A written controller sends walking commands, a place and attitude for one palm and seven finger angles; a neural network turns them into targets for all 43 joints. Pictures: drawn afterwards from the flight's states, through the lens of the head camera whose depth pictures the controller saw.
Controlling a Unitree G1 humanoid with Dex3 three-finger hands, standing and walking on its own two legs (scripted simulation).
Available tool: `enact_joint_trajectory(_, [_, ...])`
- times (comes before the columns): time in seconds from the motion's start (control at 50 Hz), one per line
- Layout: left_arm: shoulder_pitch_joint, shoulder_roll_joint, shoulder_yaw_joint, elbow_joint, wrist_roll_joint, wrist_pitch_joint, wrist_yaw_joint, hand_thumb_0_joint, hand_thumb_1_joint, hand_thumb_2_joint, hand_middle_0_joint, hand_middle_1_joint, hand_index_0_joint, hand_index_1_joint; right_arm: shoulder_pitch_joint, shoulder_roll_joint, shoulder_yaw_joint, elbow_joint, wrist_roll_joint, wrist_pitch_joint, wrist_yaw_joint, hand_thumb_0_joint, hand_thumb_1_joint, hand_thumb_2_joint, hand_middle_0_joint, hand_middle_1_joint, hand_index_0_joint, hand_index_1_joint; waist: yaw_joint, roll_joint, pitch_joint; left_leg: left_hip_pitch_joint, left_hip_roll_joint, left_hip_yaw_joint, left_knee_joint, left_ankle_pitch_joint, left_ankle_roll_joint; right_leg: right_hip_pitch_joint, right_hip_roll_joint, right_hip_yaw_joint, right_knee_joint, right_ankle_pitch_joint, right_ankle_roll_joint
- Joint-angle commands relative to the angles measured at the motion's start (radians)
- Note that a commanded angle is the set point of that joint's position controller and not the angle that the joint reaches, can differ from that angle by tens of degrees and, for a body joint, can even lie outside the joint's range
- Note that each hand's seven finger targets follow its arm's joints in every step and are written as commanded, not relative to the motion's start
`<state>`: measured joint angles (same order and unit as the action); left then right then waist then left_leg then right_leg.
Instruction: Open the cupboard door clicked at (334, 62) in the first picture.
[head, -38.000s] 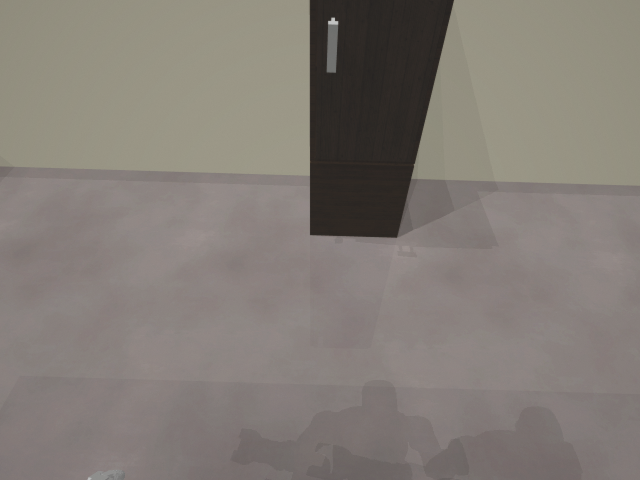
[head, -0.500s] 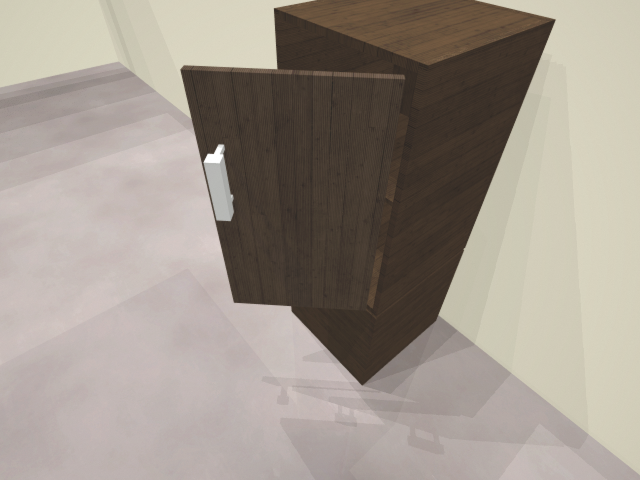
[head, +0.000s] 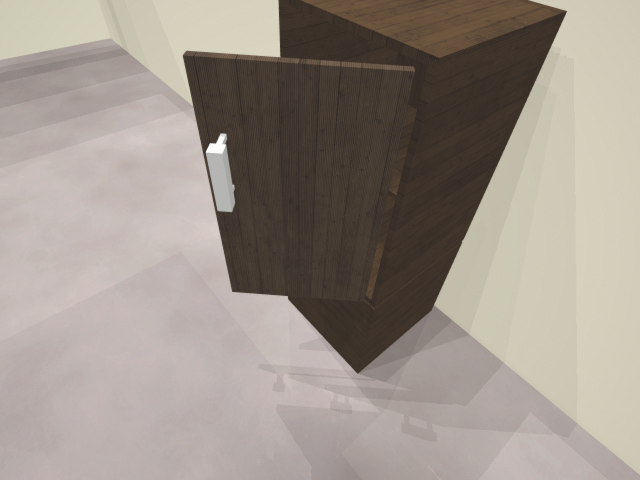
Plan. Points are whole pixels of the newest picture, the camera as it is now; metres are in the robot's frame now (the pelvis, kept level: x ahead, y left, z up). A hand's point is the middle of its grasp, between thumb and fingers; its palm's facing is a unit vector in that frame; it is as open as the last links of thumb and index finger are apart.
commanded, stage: look again from close up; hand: left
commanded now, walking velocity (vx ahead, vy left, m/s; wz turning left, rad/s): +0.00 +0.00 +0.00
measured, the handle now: (224, 172) +0.59 +0.20 +0.05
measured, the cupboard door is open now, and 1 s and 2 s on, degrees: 46 46 46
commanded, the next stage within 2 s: raise the hand with hooked fingers in 0.34 s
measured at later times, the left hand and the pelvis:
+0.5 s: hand out of the picture +0.03 +0.20 -0.17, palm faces +0.10 -0.98 -0.18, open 7.3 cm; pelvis +0.02 +0.03 +0.00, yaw +0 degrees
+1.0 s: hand (143, 433) +0.18 +0.23 -0.04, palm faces +0.17 -0.98 -0.07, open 9.4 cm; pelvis +0.03 +0.00 -0.08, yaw +5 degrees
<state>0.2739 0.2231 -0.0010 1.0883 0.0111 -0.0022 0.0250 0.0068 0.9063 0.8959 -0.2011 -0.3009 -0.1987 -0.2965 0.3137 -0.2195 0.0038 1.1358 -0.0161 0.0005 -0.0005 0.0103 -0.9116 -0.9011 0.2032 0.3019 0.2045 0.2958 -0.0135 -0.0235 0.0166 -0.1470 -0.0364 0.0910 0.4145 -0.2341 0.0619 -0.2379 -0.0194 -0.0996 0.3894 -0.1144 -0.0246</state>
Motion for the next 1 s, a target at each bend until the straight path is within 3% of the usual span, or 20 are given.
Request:
enact_joint_trajectory(0.0, [0.032, 0.105, 0.015, -0.043, 0.005, -0.026, 0.015, 0.000, 0.900, 0.900, -0.200, -0.300, -0.200, -0.300, -0.002, -0.120, -0.027, -0.042, 0.005, -0.028, -0.016, 0.000, -0.900, -0.900, 0.200, 0.300, 0.200, 0.300, 0.014, 0.024, 0.047, -0.148, 0.156, -0.159, -0.162, -0.075, -0.016, 0.100, -0.117, 0.149, -0.069, -0.068, -0.010])
enact_joint_trajectory(0.16, [0.083, 0.034, 0.002, -0.020, 0.007, -0.021, 0.022, 0.000, 0.900, 0.900, -0.200, -0.300, -0.200, -0.300, 0.004, -0.064, -0.023, -0.030, 0.008, -0.026, -0.024, 0.000, -0.900, -0.900, 0.200, 0.300, 0.200, 0.300, 0.013, 0.015, 0.065, -0.119, 0.157, -0.149, -0.162, -0.028, -0.022, 0.081, -0.111, 0.133, -0.050, -0.011, -0.001])
enact_joint_trajectory(0.4, [0.132, -0.010, 0.002, -0.007, 0.010, -0.015, 0.027, 0.000, 0.900, 0.900, -0.200, -0.300, -0.200, -0.300, 0.015, -0.037, -0.023, -0.026, 0.011, -0.032, -0.034, 0.000, -0.900, -0.900, 0.200, 0.300, 0.200, 0.300, 0.016, 0.024, 0.068, -0.077, 0.169, -0.150, -0.166, 0.093, -0.025, 0.075, -0.103, 0.110, -0.016, 0.044, 0.011])
enact_joint_trajectory(0.42, [0.161, 0.007, -0.013, 0.033, 0.018, -0.021, 0.059, 0.000, 0.900, 0.900, -0.200, -0.300, -0.200, -0.300, -0.047, -0.057, -0.005, -0.104, 0.019, -0.042, -0.027, 0.000, -0.900, -0.900, 0.200, 0.300, 0.200, 0.300, 0.036, 0.113, 0.107, -0.100, 0.194, -0.111, -0.034, 0.352, -0.049, -0.009, -0.106, 0.108, 0.060, 0.070, 0.008])
enact_joint_trajectory(0.44, [-0.595, 0.189, 0.063, -1.577, -0.182, -0.218, 0.052, 0.000, 0.877, 0.890, -0.202, -0.315, -0.202, -0.315, 0.004, -0.218, -0.029, -0.494, 0.053, -0.180, -0.056, 0.000, -0.900, -0.900, 0.200, 0.300, 0.200, 0.300, -0.108, 0.362, -0.401, 0.203, 0.103, -0.225, -0.105, 0.341, -0.155, 0.029, 0.013, 0.045, 0.183, -0.024, 0.022])
enact_joint_trajectory(0.46, [-0.258, 0.129, 0.040, -1.367, -0.111, -0.152, 0.096, 0.000, 0.853, 0.880, -0.203, -0.330, -0.203, -0.330, -0.095, -0.150, 0.011, -0.443, 0.059, -0.286, -0.072, 0.000, -0.900, -0.900, 0.200, 0.300, 0.200, 0.300, -0.016, 0.382, -0.321, 0.134, 0.176, -0.254, -0.182, 0.322, -0.189, -0.099, 0.000, 0.055, 0.316, -0.264, -0.009])
enact_joint_trajectory(0.48, [0.045, -0.058, -0.051, -1.165, -0.131, -0.024, 0.128, 0.000, 0.830, 0.870, -0.205, -0.345, -0.205, -0.345, -0.078, -0.085, -0.013, -0.436, 0.077, -0.315, -0.062, 0.000, -0.900, -0.900, 0.200, 0.300, 0.200, 0.300, -0.029, 0.255, -0.118, -0.034, 0.166, -0.268, -0.217, 0.098, -0.215, -0.204, 0.013, 0.026, 0.362, -0.302, 0.001])
enact_joint_trajectory(0.5, [0.100, -0.163, -0.126, -1.157, -0.170, -0.005, 0.120, 0.000, 0.807, 0.860, -0.207, -0.360, -0.207, -0.360, -0.033, -0.100, -0.024, -0.412, 0.093, -0.337, -0.058, 0.000, -0.900, -0.900, 0.200, 0.300, 0.200, 0.300, -0.028, 0.154, -0.033, -0.062, 0.110, -0.221, -0.153, 0.035, -0.163, -0.229, 0.009, 0.034, 0.340, -0.225, 0.005])
enact_joint_trajectory(0.52, [0.097, -0.158, -0.141, -1.231, -0.192, -0.044, 0.103, 0.000, 0.783, 0.850, -0.208, -0.375, -0.208, -0.375, -0.047, -0.124, -0.031, -0.469, 0.094, -0.366, -0.055, 0.000, -0.900, -0.900, 0.200, 0.300, 0.200, 0.300, -0.027, 0.094, -0.005, -0.099, 0.103, -0.210, -0.089, 0.014, -0.125, -0.225, 0.007, 0.021, 0.295, -0.238, 0.010])
enact_joint_trajectory(0.56, [0.085, -0.129, -0.125, -1.228, -0.191, -0.138, 0.075, 0.000, 0.737, 0.830, -0.212, -0.405, -0.212, -0.405, -0.062, -0.171, -0.032, -0.525, 0.058, -0.398, -0.048, 0.000, -0.900, -0.900, 0.200, 0.300, 0.200, 0.300, -0.059, -0.090, 0.003, -0.213, 0.075, -0.229, 0.052, -0.072, -0.101, -0.253, 0.021, 0.013, 0.215, -0.235, 0.005])
enact_joint_trajectory(0.58, [0.103, -0.127, -0.106, -1.150, -0.184, -0.185, 0.047, 0.000, 0.713, 0.820, -0.213, -0.420, -0.213, -0.420, -0.056, -0.179, -0.040, -0.547, 0.050, -0.403, -0.031, 0.000, -0.900, -0.900, 0.200, 0.300, 0.200, 0.300, -0.057, -0.093, 0.003, -0.267, 0.055, -0.224, 0.122, -0.071, -0.104, -0.281, 0.019, 0.018, 0.215, -0.225, 0.000])
enact_joint_trajectory(0.6, [0.131, -0.121, -0.069, -1.117, -0.186, -0.249, 0.009, 0.000, 0.690, 0.810, -0.215, -0.435, -0.215, -0.435, -0.056, -0.183, -0.051, -0.565, 0.037, -0.398, -0.016, 0.000, -0.900, -0.900, 0.200, 0.300, 0.200, 0.300, -0.048, -0.142, -0.045, -0.298, 0.055, -0.229, 0.186, -0.032, -0.109, -0.328, 0.024, 0.012, 0.266, -0.215, -0.004])
enact_joint_trajectory(0.64, [0.302, -0.121, -0.016, -0.978, -0.217, -0.402, -0.107, 0.000, 0.643, 0.790, -0.218, -0.465, -0.218, -0.465, -0.113, -0.179, -0.071, -0.626, 0.032, -0.380, 0.002, 0.000, -0.900, -0.900, 0.200, 0.300, 0.200, 0.300, 0.005, -0.361, -0.051, -0.512, 0.039, -0.179, 0.294, -0.161, -0.104, -0.388, 0.019, 0.023, 0.335, -0.389, -0.006])
enact_joint_trajectory(0.66, [0.333, -0.083, 0.033, -0.975, -0.228, -0.484, -0.173, 0.000, 0.620, 0.780, -0.220, -0.480, -0.220, -0.480, -0.144, -0.182, -0.084, -0.664, 0.029, -0.368, 0.012, 0.000, -0.900, -0.900, 0.200, 0.300, 0.200, 0.300, 0.021, -0.368, -0.072, -0.583, 0.016, -0.133, 0.355, -0.182, -0.094, -0.377, 0.014, 0.051, 0.348, -0.428, -0.010])
enact_joint_trajectory(0.7, [0.401, 0.046, 0.144, -0.979, -0.212, -0.583, -0.293, 0.000, 0.573, 0.760, -0.223, -0.510, -0.223, -0.510, -0.192, -0.200, -0.101, -0.750, 0.029, -0.329, 0.044, 0.000, -0.900, -0.900, 0.200, 0.300, 0.200, 0.300, 0.059, -0.094, -0.120, -0.589, -0.013, -0.092, 0.415, -0.137, -0.098, -0.338, 0.005, 0.080, 0.418, -0.348, -0.043])
enact_joint_trajectory(0.72, [0.418, 0.105, 0.200, -1.012, -0.196, -0.572, -0.308, 0.000, 0.550, 0.750, -0.225, -0.525, -0.225, -0.525, -0.211, -0.192, -0.102, -0.785, 0.037, -0.307, 0.044, 0.000, -0.900, -0.900, 0.200, 0.300, 0.200, 0.300, 0.087, -0.027, -0.159, -0.602, -0.016, -0.080, 0.419, -0.113, -0.087, -0.323, 0.010, 0.083, 0.455, -0.295, -0.046])
enact_joint_trajectory(0.78, [0.351, 0.118, 0.238, -1.213, -0.250, -0.487, -0.305, 0.000, 0.480, 0.720, -0.230, -0.570, -0.230, -0.570, -0.205, -0.167, -0.090, -0.846, 0.046, -0.242, 0.027, 0.000, -0.900, -0.900, 0.200, 0.300, 0.200, 0.300, 0.113, 0.071, -0.287, -0.581, -0.006, -0.107, 0.418, 0.040, -0.105, -0.299, 0.034, 0.073, 0.546, -0.133, -0.046])
enact_joint_trajectory(0.86, [0.187, 0.123, 0.258, -1.456, -0.286, -0.500, -0.239, 0.000, 0.387, 0.680, -0.237, -0.630, -0.237, -0.630, -0.124, -0.131, -0.081, -0.843, 0.042, -0.216, 0.000, 0.000, -0.900, -0.900, 0.200, 0.300, 0.200, 0.300, 0.039, 0.146, -0.354, -0.502, 0.025, -0.134, 0.480, 0.168, -0.089, -0.341, 0.046, 0.089, 0.538, -0.012, -0.028])
enact_joint_trajectory(0.92, [0.096, 0.108, 0.195, -1.480, -0.290, -0.569, -0.289, 0.000, 0.317, 0.650, -0.242, -0.675, -0.242, -0.675, -0.093, -0.141, -0.065, -0.805, 0.038, -0.238, -0.017, 0.000, -0.900, -0.900, 0.200, 0.300, 0.200, 0.300, -0.040, 0.110, -0.332, -0.515, 0.038, -0.150, 0.536, 0.108, -0.060, -0.398, 0.047, 0.106, 0.522, -0.032, -0.013])
enact_joint_trajectory(0.98, [0.017, 0.120, 0.155, -1.392, -0.318, -0.557, -0.397, 0.000, 0.247, 0.620, -0.247, -0.720, -0.247, -0.720, -0.100, -0.171, -0.045, -0.772, 0.044, -0.273, -0.030, 0.000, -0.900, -0.900, 0.200, 0.300, 0.200, 0.300, -0.079, 0.126, -0.298, -0.530, 0.038, -0.166, 0.566, 0.063, -0.043, -0.431, 0.050, 0.106, 0.505, -0.065, -0.011])
